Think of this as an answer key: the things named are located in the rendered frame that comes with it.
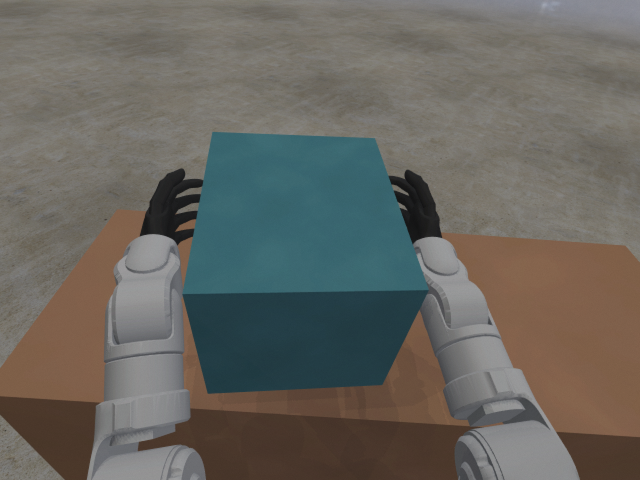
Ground carton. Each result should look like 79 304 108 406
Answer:
182 132 429 394

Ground left robot forearm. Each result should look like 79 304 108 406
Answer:
87 234 191 480

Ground pedestal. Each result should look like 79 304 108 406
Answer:
0 209 640 480

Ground left robot upper arm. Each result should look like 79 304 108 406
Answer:
92 445 206 480

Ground left robot hand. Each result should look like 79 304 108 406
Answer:
140 168 203 245

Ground right robot hand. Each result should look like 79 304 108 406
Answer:
389 170 442 244

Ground right robot forearm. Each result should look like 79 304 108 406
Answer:
413 237 580 480

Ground right robot upper arm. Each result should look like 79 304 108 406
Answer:
455 420 578 480

